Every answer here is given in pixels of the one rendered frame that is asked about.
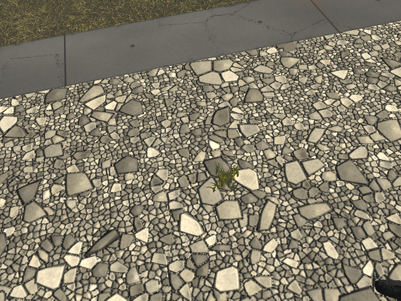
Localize right robot hand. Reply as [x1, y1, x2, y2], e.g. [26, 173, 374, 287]
[375, 280, 401, 301]

